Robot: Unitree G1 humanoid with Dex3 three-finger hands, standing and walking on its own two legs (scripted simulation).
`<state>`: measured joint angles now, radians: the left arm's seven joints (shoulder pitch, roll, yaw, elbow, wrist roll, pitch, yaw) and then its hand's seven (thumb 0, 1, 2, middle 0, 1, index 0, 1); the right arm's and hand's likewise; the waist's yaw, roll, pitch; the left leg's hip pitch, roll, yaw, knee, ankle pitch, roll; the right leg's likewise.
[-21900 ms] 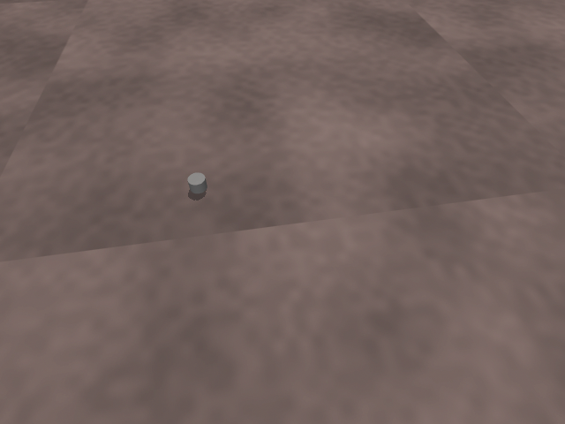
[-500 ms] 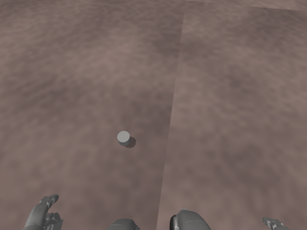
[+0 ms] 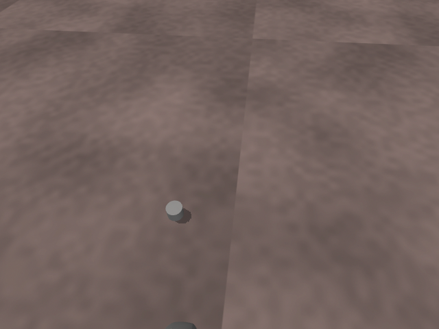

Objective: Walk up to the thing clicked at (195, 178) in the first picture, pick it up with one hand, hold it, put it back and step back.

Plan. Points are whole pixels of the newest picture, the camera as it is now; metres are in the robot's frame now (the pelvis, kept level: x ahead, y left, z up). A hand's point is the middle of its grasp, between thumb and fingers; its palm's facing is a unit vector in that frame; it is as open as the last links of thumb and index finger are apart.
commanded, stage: walk up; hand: left
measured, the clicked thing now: (174, 210) +0.75 +0.27 -0.73
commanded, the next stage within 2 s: stand in 0.64 s
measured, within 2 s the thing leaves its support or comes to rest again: neither
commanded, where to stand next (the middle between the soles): +0.37 +0.03 m, yaw +2 degrees
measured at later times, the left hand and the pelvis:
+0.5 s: hand out of the picture +0.10 +0.26 -0.14, palm faces +0.03 -0.93 -0.36, open 7.3 cm; pelvis +0.01 +0.00 +0.01, yaw +1 degrees
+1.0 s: hand out of the picture +0.08 +0.26 -0.14, palm faces -0.02 -0.94 -0.34, open 7.3 cm; pelvis +0.00 +0.01 +0.02, yaw +0 degrees
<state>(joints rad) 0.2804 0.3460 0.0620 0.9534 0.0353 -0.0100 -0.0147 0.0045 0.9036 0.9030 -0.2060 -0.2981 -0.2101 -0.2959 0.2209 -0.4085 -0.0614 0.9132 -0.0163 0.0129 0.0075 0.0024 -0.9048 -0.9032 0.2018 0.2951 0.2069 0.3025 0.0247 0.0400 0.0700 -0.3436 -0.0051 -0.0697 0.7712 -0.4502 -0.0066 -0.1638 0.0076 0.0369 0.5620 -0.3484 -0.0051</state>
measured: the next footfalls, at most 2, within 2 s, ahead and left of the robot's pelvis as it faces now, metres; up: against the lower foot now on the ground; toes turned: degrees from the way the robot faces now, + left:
none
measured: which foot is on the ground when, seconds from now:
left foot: down 0.00-1.00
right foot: down 0.00-1.00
